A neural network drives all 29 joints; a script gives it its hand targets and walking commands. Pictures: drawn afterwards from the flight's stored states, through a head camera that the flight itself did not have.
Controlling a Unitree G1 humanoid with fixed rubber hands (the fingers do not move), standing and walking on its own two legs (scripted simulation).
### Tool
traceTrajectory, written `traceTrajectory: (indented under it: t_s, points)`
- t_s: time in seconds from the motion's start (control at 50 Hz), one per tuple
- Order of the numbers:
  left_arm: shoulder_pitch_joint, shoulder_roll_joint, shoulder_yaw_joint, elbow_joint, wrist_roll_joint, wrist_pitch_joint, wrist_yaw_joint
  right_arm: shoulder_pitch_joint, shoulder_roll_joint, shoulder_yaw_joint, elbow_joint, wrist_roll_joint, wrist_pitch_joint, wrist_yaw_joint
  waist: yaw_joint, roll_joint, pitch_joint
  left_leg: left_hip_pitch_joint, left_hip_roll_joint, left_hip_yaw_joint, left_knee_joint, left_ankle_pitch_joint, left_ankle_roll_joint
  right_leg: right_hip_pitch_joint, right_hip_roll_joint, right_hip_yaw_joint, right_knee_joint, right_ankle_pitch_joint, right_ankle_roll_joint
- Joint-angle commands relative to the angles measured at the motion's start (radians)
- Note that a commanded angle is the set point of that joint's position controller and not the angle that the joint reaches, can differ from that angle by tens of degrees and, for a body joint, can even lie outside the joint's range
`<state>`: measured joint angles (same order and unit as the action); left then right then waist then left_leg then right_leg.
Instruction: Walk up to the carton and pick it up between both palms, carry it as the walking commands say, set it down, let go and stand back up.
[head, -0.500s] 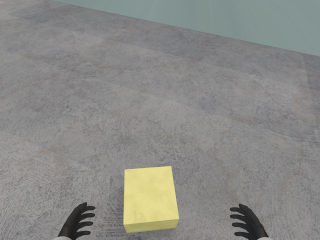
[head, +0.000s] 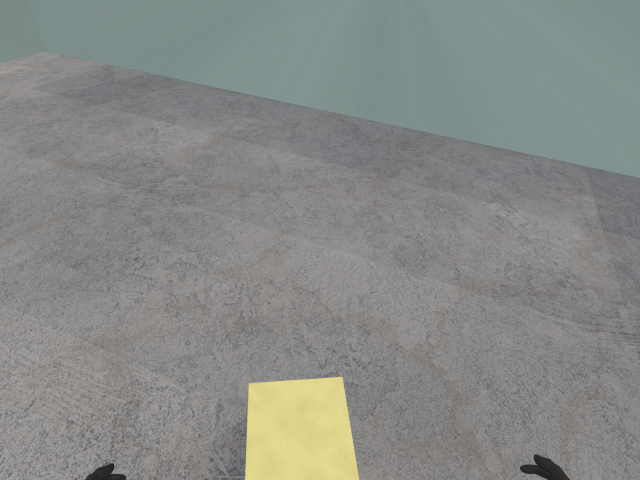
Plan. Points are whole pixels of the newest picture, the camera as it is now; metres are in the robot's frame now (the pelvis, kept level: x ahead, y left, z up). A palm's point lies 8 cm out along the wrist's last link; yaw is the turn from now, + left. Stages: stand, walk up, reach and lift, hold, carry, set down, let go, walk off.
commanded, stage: stand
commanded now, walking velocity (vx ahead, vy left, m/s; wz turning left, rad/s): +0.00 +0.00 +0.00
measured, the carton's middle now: (298, 445) +0.46 +0.03 -0.68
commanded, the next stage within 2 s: none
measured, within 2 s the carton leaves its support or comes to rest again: neither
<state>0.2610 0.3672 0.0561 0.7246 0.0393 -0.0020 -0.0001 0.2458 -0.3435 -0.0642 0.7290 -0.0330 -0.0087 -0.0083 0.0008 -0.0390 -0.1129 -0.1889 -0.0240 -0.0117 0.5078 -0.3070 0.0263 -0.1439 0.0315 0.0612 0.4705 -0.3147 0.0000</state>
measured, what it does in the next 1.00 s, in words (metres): stands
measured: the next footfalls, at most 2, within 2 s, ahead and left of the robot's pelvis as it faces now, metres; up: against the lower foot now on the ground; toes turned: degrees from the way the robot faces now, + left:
none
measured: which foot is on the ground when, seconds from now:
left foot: down 0.00-1.00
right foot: down 0.00-1.00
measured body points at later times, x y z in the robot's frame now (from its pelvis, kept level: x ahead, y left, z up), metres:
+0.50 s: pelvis -0.03 +0.01 +0.00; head -0.07 +0.02 +0.45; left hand +0.07 +0.31 -0.11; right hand +0.08 -0.30 -0.09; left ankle -0.02 +0.10 -0.74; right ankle -0.04 -0.12 -0.74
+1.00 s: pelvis -0.04 +0.00 +0.01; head -0.07 +0.02 +0.46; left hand +0.04 +0.31 -0.12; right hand +0.04 -0.32 -0.10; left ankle -0.02 +0.10 -0.74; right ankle -0.04 -0.13 -0.74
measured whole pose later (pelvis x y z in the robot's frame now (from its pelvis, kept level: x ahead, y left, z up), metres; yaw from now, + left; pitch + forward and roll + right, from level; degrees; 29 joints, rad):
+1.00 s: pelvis -0.04 +0.00 +0.01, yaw +0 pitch -3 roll +0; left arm 0.21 0.39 -0.01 1.01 0.01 -0.02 0.00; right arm 0.18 -0.37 -0.01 1.04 -0.01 -0.02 0.00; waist 0.00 -0.04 -0.02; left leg -0.16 -0.03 -0.01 0.40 -0.19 0.02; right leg -0.12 0.03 0.07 0.39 -0.21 0.00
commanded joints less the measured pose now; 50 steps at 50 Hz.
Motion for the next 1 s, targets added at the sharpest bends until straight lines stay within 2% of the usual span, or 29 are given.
traceTrajectory:
  t_s: [0.0,0.04,0.08,0.1,0.12,0.16,0.18,0.2,0.22,0.26,0.28,0.3,0.32,0.4,0.42,0.48,0.5,0.54,0.56,0.58,0.64,0.68,0.7,0.72,0.74,0.8,0.82,0.94,0.98]
  points:
    - [-0.091,0.149,0.024,-0.063,-0.003,-0.034,0.009,-0.075,-0.163,-0.027,-0.068,-0.004,-0.027,0.000,-0.001,0.086,0.093,-0.039,0.092,-0.110,-0.109,0.262,-0.002,-0.053,-0.097,0.090,-0.080,0.226,-0.021]
    - [-0.061,0.164,0.030,-0.054,-0.006,-0.034,0.006,-0.085,-0.185,-0.039,-0.055,0.000,-0.035,-0.006,0.008,0.023,0.077,-0.015,0.114,-0.128,-0.094,0.307,0.007,-0.055,-0.097,0.079,-0.067,0.246,-0.023]
    - [-0.070,0.157,0.023,-0.035,0.000,-0.032,0.006,-0.080,-0.177,-0.034,-0.047,0.003,-0.034,0.003,0.010,0.038,0.080,-0.027,0.117,-0.155,-0.139,0.177,0.001,-0.043,-0.083,0.078,-0.067,0.171,-0.008]
    - [-0.039,0.150,0.019,-0.035,-0.010,-0.036,0.007,-0.094,-0.188,-0.035,-0.036,0.001,-0.032,-0.001,0.014,0.078,0.046,-0.005,0.119,-0.148,-0.139,0.152,0.001,-0.057,-0.090,0.086,-0.074,0.157,-0.017]
    - [-0.086,0.148,0.015,-0.018,-0.005,-0.035,0.008,-0.101,-0.170,-0.030,-0.031,-0.001,-0.037,-0.004,0.004,0.047,0.117,-0.026,0.108,-0.153,-0.135,0.221,0.011,-0.085,-0.080,0.081,-0.077,0.187,-0.013]
    - [-0.059,0.151,0.015,-0.003,-0.007,-0.047,0.003,-0.101,-0.192,-0.033,-0.016,-0.004,-0.041,-0.001,0.017,0.073,0.085,-0.004,0.111,-0.136,-0.137,0.194,0.002,-0.067,-0.102,0.103,-0.093,0.149,-0.023]
    - [-0.058,0.159,0.015,-0.005,-0.006,-0.040,0.003,-0.081,-0.193,-0.033,-0.001,0.003,-0.038,0.001,0.002,0.071,0.085,-0.005,0.112,-0.133,-0.133,0.182,-0.001,-0.069,-0.093,0.098,-0.088,0.168,-0.019]
    - [-0.084,0.154,0.011,0.003,-0.007,-0.036,0.006,-0.084,-0.177,-0.028,0.003,0.000,-0.037,0.001,0.000,0.035,0.083,-0.002,0.104,-0.148,-0.133,0.219,0.010,-0.065,-0.095,0.095,-0.082,0.191,-0.024]
    - [-0.068,0.159,0.016,0.005,-0.007,-0.036,0.007,-0.080,-0.200,-0.031,0.012,0.004,-0.037,-0.004,0.004,0.026,0.097,-0.012,0.111,-0.140,-0.136,0.203,-0.006,-0.070,-0.091,0.098,-0.086,0.169,-0.018]
    - [-0.059,0.149,0.003,0.020,-0.013,-0.039,0.008,-0.099,-0.169,-0.019,0.026,0.000,-0.034,-0.003,0.003,0.048,0.079,0.008,0.128,-0.151,-0.139,0.159,0.011,-0.080,-0.092,0.091,-0.097,0.138,-0.021]
    - [-0.095,0.153,-0.002,0.035,-0.006,-0.041,0.011,-0.097,-0.176,-0.021,0.025,-0.001,-0.038,-0.003,-0.012,0.044,0.065,0.011,0.114,-0.133,-0.138,0.207,0.003,-0.060,-0.094,0.083,-0.089,0.177,-0.017]
    - [-0.061,0.149,0.002,0.023,-0.016,-0.044,0.009,-0.083,-0.200,-0.020,0.043,0.006,-0.040,-0.003,0.002,0.028,0.098,-0.006,0.109,-0.135,-0.141,0.248,0.007,-0.071,-0.090,0.108,-0.082,0.183,-0.024]
    - [-0.066,0.150,-0.004,0.046,-0.010,-0.038,0.011,-0.092,-0.198,-0.024,0.063,0.005,-0.038,-0.001,-0.003,0.055,0.087,0.033,0.116,-0.157,-0.140,0.238,0.008,-0.085,-0.093,0.098,-0.088,0.166,-0.024]
    - [-0.063,0.170,-0.010,0.075,-0.020,-0.040,0.011,-0.098,-0.195,-0.015,0.096,0.010,-0.035,0.000,0.013,0.040,0.126,0.016,0.113,-0.135,-0.168,0.202,0.007,-0.091,-0.110,0.119,-0.099,0.173,-0.034]
    - [-0.070,0.179,-0.010,0.090,-0.010,-0.037,0.010,-0.098,-0.182,-0.007,0.105,0.005,-0.033,0.001,0.001,0.073,0.108,0.028,0.131,-0.152,-0.166,0.178,0.010,-0.081,-0.112,0.107,-0.118,0.151,-0.025]
    - [-0.084,0.160,-0.019,0.096,-0.008,-0.034,0.011,-0.128,-0.191,-0.004,0.127,0.007,-0.029,-0.001,-0.014,0.027,0.104,0.004,0.138,-0.155,-0.182,0.114,0.008,-0.051,-0.104,0.085,-0.111,0.159,-0.019]
    - [-0.060,0.171,-0.017,0.122,-0.018,-0.040,0.012,-0.107,-0.214,-0.008,0.129,0.013,-0.031,0.002,-0.003,0.025,0.102,0.010,0.121,-0.158,-0.180,0.147,0.013,-0.052,-0.108,0.116,-0.134,0.165,-0.024]
    - [-0.087,0.162,-0.022,0.127,-0.011,-0.036,0.014,-0.129,-0.207,-0.008,0.146,0.011,-0.031,0.002,-0.017,0.066,0.164,-0.010,0.103,-0.144,-0.173,0.124,0.000,-0.090,-0.111,0.129,-0.142,0.143,-0.028]
    - [-0.064,0.192,-0.013,0.142,-0.010,-0.035,0.013,-0.112,-0.211,-0.002,0.152,0.007,-0.032,0.001,-0.012,0.009,0.129,0.013,0.108,-0.144,-0.190,0.102,0.001,-0.076,-0.113,0.114,-0.140,0.136,-0.028]
    - [-0.070,0.193,-0.008,0.137,-0.014,-0.034,0.013,-0.114,-0.222,-0.006,0.163,0.010,-0.033,0.002,0.014,0.022,0.128,0.005,0.111,-0.135,-0.176,0.110,0.002,-0.069,-0.114,0.114,-0.133,0.129,-0.023]
    - [-0.075,0.180,-0.018,0.156,-0.030,-0.043,0.008,-0.104,-0.207,0.005,0.187,0.014,-0.035,0.001,0.008,0.006,0.137,0.024,0.122,-0.148,-0.185,0.154,0.013,-0.077,-0.116,0.132,-0.140,0.116,-0.025]
    - [-0.077,0.182,-0.028,0.177,-0.020,-0.041,0.010,-0.097,-0.201,0.008,0.202,0.026,-0.034,0.001,-0.015,0.030,0.120,0.027,0.137,-0.158,-0.202,0.125,0.017,-0.052,-0.130,0.130,-0.156,0.140,-0.037]
    - [-0.081,0.182,-0.030,0.177,-0.022,-0.037,0.012,-0.143,-0.215,0.014,0.204,0.018,-0.033,0.001,0.007,0.060,0.145,0.007,0.121,-0.152,-0.187,0.127,0.010,-0.070,-0.116,0.135,-0.160,0.144,-0.030]
    - [-0.080,0.210,-0.023,0.191,-0.020,-0.034,0.013,-0.128,-0.221,0.008,0.197,0.019,-0.033,0.003,0.000,0.026,0.147,0.013,0.123,-0.155,-0.206,0.118,0.012,-0.072,-0.125,0.121,-0.164,0.103,-0.033]
    - [-0.078,0.191,-0.029,0.195,-0.021,-0.032,0.012,-0.117,-0.215,0.012,0.213,0.025,-0.029,-0.001,0.001,0.067,0.154,0.002,0.120,-0.162,-0.203,0.067,0.003,-0.067,-0.116,0.127,-0.164,0.089,-0.034]
    - [-0.072,0.185,-0.025,0.206,-0.021,-0.039,0.007,-0.129,-0.224,0.007,0.223,0.010,-0.032,0.002,0.002,0.046,0.122,0.033,0.133,-0.152,-0.194,0.070,0.013,-0.067,-0.122,0.125,-0.178,0.112,-0.029]
    - [-0.091,0.208,-0.025,0.215,-0.021,-0.040,0.007,-0.123,-0.216,0.009,0.225,0.018,-0.030,0.006,-0.014,-0.034,0.133,0.016,0.123,-0.154,-0.190,0.111,0.012,-0.064,-0.125,0.128,-0.162,0.141,-0.029]
    - [-0.101,0.196,-0.033,0.224,-0.027,-0.041,0.011,-0.129,-0.218,0.018,0.249,0.016,-0.030,0.005,0.007,0.059,0.129,0.022,0.124,-0.143,-0.204,0.136,0.014,-0.032,-0.132,0.123,-0.178,0.136,-0.034]
    - [-0.069,0.214,-0.028,0.249,-0.019,-0.038,0.007,-0.144,-0.216,0.012,0.268,0.021,-0.025,0.003,0.011,0.042,0.197,-0.006,0.117,-0.149,-0.201,0.070,0.008,-0.085,-0.124,0.125,-0.189,0.134,-0.026]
